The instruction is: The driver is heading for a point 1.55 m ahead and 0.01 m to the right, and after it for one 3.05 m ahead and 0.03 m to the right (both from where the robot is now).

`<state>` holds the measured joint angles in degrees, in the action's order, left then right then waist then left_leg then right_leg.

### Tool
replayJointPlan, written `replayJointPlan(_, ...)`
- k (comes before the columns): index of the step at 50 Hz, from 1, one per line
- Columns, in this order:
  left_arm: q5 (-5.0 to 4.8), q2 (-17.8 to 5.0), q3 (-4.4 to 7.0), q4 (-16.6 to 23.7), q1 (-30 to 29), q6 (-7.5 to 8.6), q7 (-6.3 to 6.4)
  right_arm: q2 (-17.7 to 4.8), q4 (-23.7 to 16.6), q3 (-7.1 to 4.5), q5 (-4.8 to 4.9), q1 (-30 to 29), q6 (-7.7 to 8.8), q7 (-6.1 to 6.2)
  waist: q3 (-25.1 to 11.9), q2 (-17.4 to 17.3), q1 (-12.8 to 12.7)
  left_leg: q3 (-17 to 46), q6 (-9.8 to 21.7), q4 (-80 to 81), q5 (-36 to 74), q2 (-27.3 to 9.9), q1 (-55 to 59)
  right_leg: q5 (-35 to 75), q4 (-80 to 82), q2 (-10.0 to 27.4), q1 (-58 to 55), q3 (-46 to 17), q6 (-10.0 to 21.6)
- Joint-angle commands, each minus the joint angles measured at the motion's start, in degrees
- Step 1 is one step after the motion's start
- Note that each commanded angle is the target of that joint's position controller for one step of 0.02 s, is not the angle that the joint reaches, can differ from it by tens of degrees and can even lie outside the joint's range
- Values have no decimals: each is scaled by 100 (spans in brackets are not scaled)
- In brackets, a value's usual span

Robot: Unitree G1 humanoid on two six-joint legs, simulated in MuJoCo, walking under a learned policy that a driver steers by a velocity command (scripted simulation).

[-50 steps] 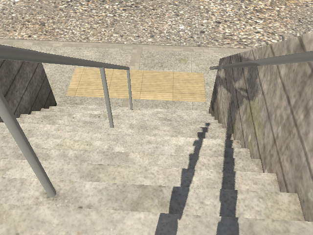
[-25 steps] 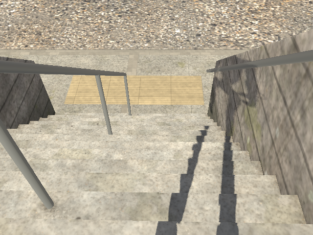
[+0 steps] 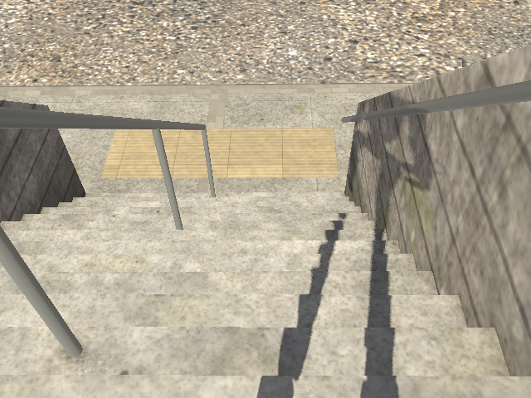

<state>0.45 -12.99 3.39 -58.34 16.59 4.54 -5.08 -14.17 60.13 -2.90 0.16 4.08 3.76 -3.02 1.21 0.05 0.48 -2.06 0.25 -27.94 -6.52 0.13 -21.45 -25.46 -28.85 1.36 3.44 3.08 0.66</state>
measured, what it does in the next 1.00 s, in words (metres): stands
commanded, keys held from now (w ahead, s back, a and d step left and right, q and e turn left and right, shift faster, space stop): no key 0.94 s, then w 0.06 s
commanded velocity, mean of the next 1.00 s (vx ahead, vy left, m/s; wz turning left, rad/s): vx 0.00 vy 0.00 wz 0.00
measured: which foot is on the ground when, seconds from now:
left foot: down 0.00-1.00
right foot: down 0.00-1.00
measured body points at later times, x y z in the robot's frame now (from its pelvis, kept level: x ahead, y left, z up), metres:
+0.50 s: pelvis +0.00 +0.00 +0.00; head +0.02 -0.01 +0.45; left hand +0.00 +0.24 -0.15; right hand +0.11 -0.26 -0.15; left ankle +0.09 +0.12 -0.73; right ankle -0.11 -0.10 -0.73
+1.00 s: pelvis +0.01 +0.00 -0.01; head +0.02 -0.01 +0.44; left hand -0.02 +0.24 -0.15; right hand +0.10 -0.26 -0.15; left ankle +0.09 +0.12 -0.73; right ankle -0.11 -0.10 -0.73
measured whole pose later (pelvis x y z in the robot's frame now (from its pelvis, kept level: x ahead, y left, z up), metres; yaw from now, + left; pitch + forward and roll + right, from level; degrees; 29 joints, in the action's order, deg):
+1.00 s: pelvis +0.01 +0.00 -0.01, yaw +0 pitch +0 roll +1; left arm 0.9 -11.5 2.6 -61.4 22.8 4.6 -4.5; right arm -13.5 63.7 -2.5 -0.3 5.9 3.9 -2.9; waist 0.6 0.3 0.3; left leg -2.1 0.1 -32.7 -10.2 -0.3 -23.0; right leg -27.7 -31.3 1.1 3.8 2.9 1.1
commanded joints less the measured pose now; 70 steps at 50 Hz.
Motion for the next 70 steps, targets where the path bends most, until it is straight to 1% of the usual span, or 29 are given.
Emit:
replayJointPlan(1,-6,-661,117,94,404,45,18,-624,-220,-100,3,-214,65,5,-170,108,-5,206,230,36,930,-196,1310,1546,699,289,1273,-223,207)
replayJointPlan(22,-22,-555,49,-121,851,34,30,-582,37,-59,3,-178,75,-12,-97,103,9,183,199,-180,914,-207,1257,1562,591,250,1406,-207,162)
replayJointPlan(47,-39,-458,1,-251,1132,42,37,-541,137,-22,10,-28,93,-10,-17,115,9,173,174,-316,824,-211,1164,1446,487,244,1533,-205,134)
replayJointPlan(48,-30,-430,-4,-302,1261,27,48,-525,180,-24,1,82,72,-2,29,169,-1,164,159,-251,289,-192,1158,901,681,309,1558,-304,203)
replayJointPlan(49,39,-533,43,-356,1419,6,82,-619,167,-73,-51,103,47,37,270,301,-75,101,153,-283,-522,-91,930,38,967,440,1601,-515,423)
replayJointPlan(50,194,-799,156,-389,1554,2,157,-803,62,-178,-148,-53,34,98,567,568,-256,-44,152,-492,-1385,115,339,-768,1287,732,1422,-932,830)
replayJointPlan(51,314,-880,215,-422,1701,28,250,-817,-62,-246,-234,-328,39,157,884,765,-460,-132,169,-718,-1633,198,-548,-1099,1590,1191,920,-1499,1248)
replayJointPlan(52,356,-743,188,-497,1834,52,346,-562,-198,-214,-301,-581,58,206,1183,876,-564,-118,257,-769,-1437,46,-1375,-966,1860,1710,258,-1920,1526)
replayJointPlan(53,342,-551,135,-547,1875,51,420,-254,-322,-156,-331,-750,80,239,1279,910,-601,-4,377,-772,-1245,-94,-1827,-476,2008,2026,-333,-2152,1643)
replayJointPlan(54,294,-446,101,-564,1886,51,480,-77,-427,-122,-333,-854,95,250,1201,839,-606,23,468,-818,-1198,-132,-1880,96,2044,2100,-717,-2150,1643)
replayJointPlan(55,260,-455,94,-534,1767,60,521,-9,-502,-112,-328,-882,106,235,1125,764,-542,-57,535,-837,-1231,-99,-1725,653,2023,2009,-880,-1934,1559)
replayJointPlan(56,227,-532,104,-448,1509,54,537,-5,-531,-114,-308,-812,112,199,1054,687,-403,-245,595,-659,-1193,-9,-1267,1092,1941,1788,-768,-1547,1415)
replayJointPlan(57,209,-649,118,-344,1216,29,522,-35,-488,-129,-281,-584,126,146,966,640,-198,-509,649,-340,-916,158,-384,1487,1797,1496,-301,-1087,1265)
replayJointPlan(58,261,-781,125,-310,1122,5,478,-86,-385,-160,-239,-219,152,85,800,749,-9,-732,652,-367,-486,401,721,2312,1544,1231,385,-772,1183)
replayJointPlan(59,344,-844,124,-317,1101,8,425,-226,-222,-224,-195,442,185,49,552,761,268,-768,661,-505,-233,557,1724,3042,966,978,952,-490,1064)
replayJointPlan(60,426,-724,92,-397,1186,36,351,-479,-7,-315,-185,1356,214,74,210,433,610,-321,836,-557,-71,324,2683,3292,-123,641,1661,-93,772)
replayJointPlan(61,525,-318,-9,-365,1524,107,245,-642,232,-289,-206,2606,199,142,-747,-610,872,1629,1575,-34,-203,-716,4355,2088,-1840,-16,2919,182,333)
replayJointPlan(62,493,-78,-79,-302,1315,147,157,-786,630,-280,-418,4216,170,132,-1075,-1204,1454,3864,2312,1273,-596,-1938,5007,-961,-4019,-488,3749,-532,242)
replayJointPlan(63,341,-153,-14,56,343,276,158,-923,477,-259,-517,3678,324,129,208,-711,1307,3754,1970,1674,-1835,-2028,3886,-468,-4661,-225,4630,-1313,532)
replayJointPlan(64,309,-332,43,84,56,333,239,-620,203,-181,-407,2610,347,158,571,-292,882,3129,1767,1794,-2246,-1952,2741,144,-4715,147,4368,-1081,689)
replayJointPlan(65,425,-254,54,74,141,314,337,-206,83,-51,-344,2159,306,203,520,-169,586,2627,1714,1890,-1954,-1767,2137,320,-4530,287,3903,-935,783)
replayJointPlan(66,493,35,1,-12,371,257,381,73,104,38,-303,2027,267,268,540,-146,334,2127,1620,2016,-1524,-1620,1699,554,-4288,480,3572,-916,796)
replayJointPlan(67,519,302,-44,-44,546,165,387,268,52,119,-325,1871,226,320,684,-141,68,1816,1501,2210,-1101,-1524,1189,685,-4008,617,3243,-932,715)
replayJointPlan(68,501,336,-31,-22,520,92,357,323,47,157,-334,1892,229,357,705,-121,-23,1559,1444,2354,-916,-1402,1012,815,-3692,623,3163,-816,622)
replayJointPlan(69,451,311,-33,31,375,42,313,244,56,156,-336,1991,265,362,687,-208,-18,1282,1422,2408,-730,-1291,905,1070,-3295,632,3199,-656,540)
replayJointPlan(70,415,300,-52,84,210,1,274,201,58,171,-389,2057,293,327,649,-252,-29,1023,1413,2407,-446,-1193,691,1452,-2877,629,3133,-472,476)
Keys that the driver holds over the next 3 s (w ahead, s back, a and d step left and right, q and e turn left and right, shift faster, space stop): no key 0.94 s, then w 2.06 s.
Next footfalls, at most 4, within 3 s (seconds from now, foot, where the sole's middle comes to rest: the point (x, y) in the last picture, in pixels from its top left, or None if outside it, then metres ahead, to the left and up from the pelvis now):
1.70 right None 0.42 -0.11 -0.77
2.36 left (237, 361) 0.68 0.13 -0.97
2.88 right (304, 319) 0.93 -0.09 -1.18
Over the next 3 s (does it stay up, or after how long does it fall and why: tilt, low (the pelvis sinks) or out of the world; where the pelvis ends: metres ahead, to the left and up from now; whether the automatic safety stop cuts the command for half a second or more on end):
stays up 0.87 -0.01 -0.40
